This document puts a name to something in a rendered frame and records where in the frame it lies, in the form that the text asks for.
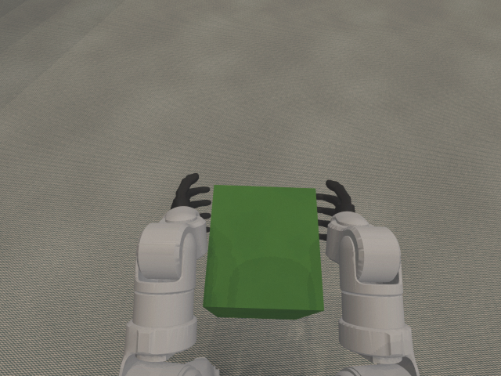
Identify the robot left thigh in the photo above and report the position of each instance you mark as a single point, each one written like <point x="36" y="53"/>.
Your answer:
<point x="204" y="367"/>

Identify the carton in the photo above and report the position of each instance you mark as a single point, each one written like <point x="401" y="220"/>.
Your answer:
<point x="263" y="257"/>

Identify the left robot forearm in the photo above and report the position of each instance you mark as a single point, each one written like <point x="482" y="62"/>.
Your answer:
<point x="163" y="323"/>

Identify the right robot hand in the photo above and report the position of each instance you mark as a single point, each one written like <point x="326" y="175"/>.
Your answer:
<point x="342" y="202"/>

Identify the right robot forearm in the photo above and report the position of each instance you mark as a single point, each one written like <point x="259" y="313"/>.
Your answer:
<point x="372" y="322"/>

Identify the robot left upper arm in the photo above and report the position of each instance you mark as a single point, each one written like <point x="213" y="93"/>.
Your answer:
<point x="144" y="368"/>

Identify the left robot hand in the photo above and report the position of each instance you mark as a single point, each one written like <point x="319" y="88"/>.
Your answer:
<point x="184" y="193"/>

